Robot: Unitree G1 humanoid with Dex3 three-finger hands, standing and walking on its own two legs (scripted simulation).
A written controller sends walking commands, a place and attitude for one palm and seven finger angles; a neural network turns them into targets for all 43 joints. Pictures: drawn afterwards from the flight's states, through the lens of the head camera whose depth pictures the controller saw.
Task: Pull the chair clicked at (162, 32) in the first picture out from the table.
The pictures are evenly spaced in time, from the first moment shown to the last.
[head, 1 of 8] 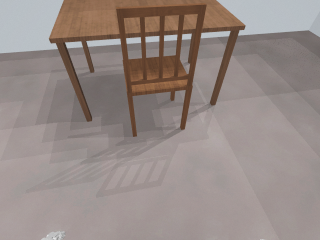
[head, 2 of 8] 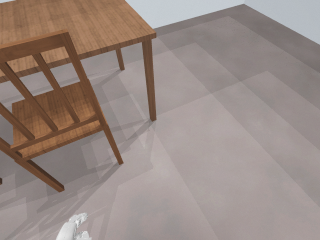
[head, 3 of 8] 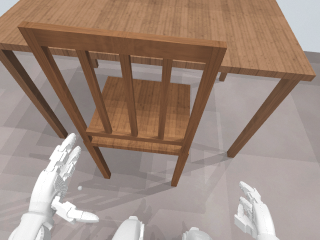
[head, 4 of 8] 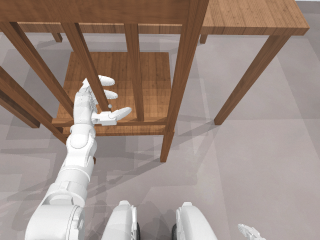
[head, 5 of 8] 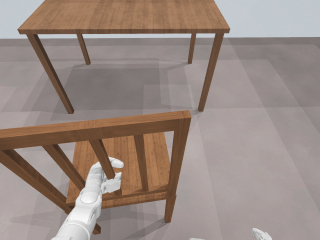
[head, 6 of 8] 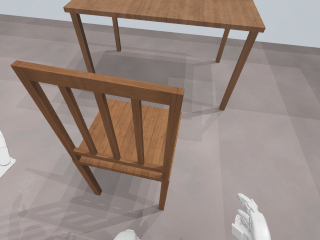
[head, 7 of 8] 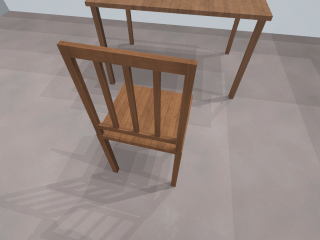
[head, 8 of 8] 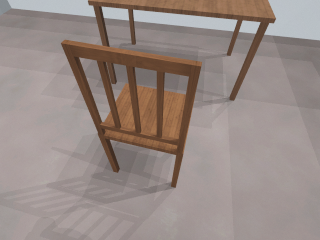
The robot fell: no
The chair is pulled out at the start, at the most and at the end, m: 0.00 0.67 0.64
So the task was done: yes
